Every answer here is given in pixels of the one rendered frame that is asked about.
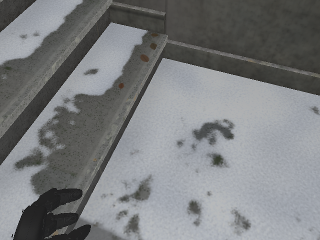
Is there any left robot hand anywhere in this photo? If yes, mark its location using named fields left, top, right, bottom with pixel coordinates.
left=11, top=188, right=91, bottom=240

